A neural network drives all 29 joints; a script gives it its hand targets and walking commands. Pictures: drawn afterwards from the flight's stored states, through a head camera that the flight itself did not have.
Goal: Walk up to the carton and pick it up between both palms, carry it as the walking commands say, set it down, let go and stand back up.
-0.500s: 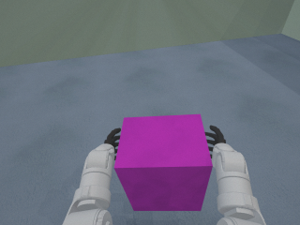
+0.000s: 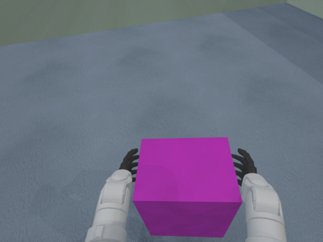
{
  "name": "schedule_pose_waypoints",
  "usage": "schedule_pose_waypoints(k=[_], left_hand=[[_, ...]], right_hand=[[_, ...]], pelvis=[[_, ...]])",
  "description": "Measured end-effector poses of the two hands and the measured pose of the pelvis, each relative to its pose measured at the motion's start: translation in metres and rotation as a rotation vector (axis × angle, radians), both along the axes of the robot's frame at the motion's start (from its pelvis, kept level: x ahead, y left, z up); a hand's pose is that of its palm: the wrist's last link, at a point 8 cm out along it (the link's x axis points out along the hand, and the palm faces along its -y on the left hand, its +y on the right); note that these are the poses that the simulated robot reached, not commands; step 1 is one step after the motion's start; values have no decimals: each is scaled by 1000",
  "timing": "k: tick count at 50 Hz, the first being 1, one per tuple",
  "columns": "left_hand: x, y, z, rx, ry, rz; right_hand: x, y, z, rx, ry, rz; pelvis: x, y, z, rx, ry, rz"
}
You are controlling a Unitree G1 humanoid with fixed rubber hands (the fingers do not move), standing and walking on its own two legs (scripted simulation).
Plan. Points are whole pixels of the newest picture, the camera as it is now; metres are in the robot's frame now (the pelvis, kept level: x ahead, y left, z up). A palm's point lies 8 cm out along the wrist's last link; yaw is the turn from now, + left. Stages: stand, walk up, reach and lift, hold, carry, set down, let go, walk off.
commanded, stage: set down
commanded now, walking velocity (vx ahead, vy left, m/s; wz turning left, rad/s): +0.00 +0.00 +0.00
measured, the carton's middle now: (185, 191) +0.25 -0.07 -0.07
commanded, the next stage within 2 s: none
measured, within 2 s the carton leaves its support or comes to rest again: neither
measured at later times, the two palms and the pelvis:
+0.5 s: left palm (137, 180) +0.31 +0.06 -0.08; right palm (241, 175) +0.27 -0.25 -0.07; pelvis -0.01 -0.04 -0.02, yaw +2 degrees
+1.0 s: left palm (138, 177) +0.36 +0.07 -0.15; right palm (231, 180) +0.30 -0.24 -0.15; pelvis -0.07 -0.03 -0.10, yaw +2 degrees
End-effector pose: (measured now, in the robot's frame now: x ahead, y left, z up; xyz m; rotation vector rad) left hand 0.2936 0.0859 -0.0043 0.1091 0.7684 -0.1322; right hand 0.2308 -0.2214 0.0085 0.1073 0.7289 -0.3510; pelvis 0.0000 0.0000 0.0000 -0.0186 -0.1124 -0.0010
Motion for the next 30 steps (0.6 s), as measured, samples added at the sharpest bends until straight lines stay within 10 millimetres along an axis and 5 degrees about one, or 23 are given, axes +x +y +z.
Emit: schedule_pose_waypoints(k=[10,21,30], left_hand=[[23,-3,-17,33,-33,46],[23,-23,-60,22,-6,61],[16,-18,-99,14,-33,79]], right_hand=[[40,-5,-21,18,-31,80],[41,-25,-62,-15,2,101],[42,-21,-96,-35,-22,110]], pelvis=[[-3,0,-7,13,101,12],[0,-29,-12,22,271,20],[-28,-50,-31,14,406,45]])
